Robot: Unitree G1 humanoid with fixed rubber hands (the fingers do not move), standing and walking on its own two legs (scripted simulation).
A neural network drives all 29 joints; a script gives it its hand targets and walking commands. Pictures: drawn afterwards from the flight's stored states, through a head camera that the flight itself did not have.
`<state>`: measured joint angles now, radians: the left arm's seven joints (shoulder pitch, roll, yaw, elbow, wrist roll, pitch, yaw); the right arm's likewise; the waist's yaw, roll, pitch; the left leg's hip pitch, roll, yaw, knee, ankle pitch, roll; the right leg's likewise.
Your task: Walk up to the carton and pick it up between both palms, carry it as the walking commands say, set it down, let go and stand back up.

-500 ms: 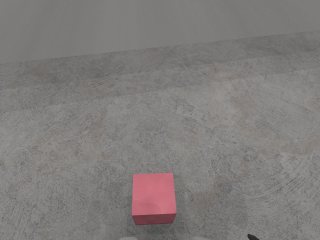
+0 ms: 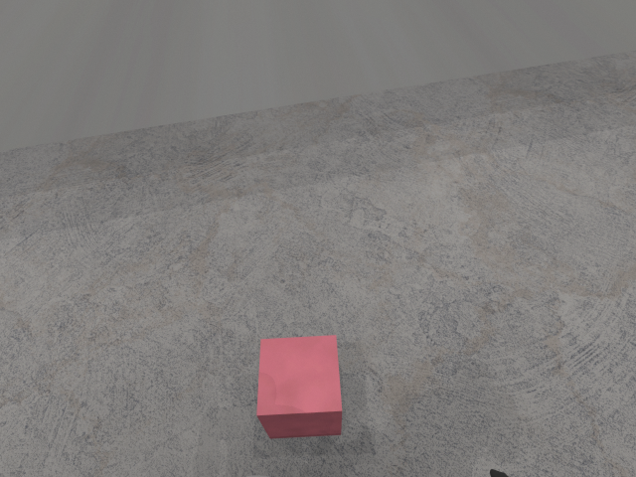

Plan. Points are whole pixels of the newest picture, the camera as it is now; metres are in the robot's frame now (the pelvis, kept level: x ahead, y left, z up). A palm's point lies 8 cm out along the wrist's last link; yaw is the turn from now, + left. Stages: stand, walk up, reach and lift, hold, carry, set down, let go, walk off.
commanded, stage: walk up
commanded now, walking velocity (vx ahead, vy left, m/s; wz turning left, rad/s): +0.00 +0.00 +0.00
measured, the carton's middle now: (302, 388) +0.43 +0.09 -0.65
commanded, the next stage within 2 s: stand in 1.84 s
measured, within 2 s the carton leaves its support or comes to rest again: neither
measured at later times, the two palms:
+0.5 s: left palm out of the picture +0.04 +0.27 -0.14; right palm out of the picture +0.09 -0.20 -0.12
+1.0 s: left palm out of the picture +0.05 +0.35 -0.15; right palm out of the picture +0.13 -0.11 -0.10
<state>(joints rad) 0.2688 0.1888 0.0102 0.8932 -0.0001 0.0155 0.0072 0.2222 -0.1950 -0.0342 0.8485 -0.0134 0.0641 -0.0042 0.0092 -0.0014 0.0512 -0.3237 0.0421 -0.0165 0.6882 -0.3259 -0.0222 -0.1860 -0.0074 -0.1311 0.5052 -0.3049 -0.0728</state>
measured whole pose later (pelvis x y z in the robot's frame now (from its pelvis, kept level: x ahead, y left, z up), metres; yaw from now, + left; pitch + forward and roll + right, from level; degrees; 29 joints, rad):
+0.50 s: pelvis +0.00 +0.03 +0.00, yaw +0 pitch -1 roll +0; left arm 0.28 0.19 0.01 0.92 0.00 0.02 0.02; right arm 0.22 -0.19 -0.03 0.85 -0.01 0.05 0.00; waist 0.01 -0.01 0.03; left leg -0.32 0.01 -0.01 0.66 -0.29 -0.01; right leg -0.18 -0.01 -0.13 0.49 -0.30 -0.04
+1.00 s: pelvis +0.03 +0.13 +0.00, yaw +4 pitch +2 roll -3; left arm 0.28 0.20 0.01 0.92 0.00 0.05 0.03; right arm 0.23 -0.18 -0.03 0.85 -0.01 0.01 -0.02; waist 0.01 -0.04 0.01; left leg -0.32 0.01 -0.01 0.51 -0.22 0.04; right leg -0.26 -0.05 -0.13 0.73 -0.46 0.06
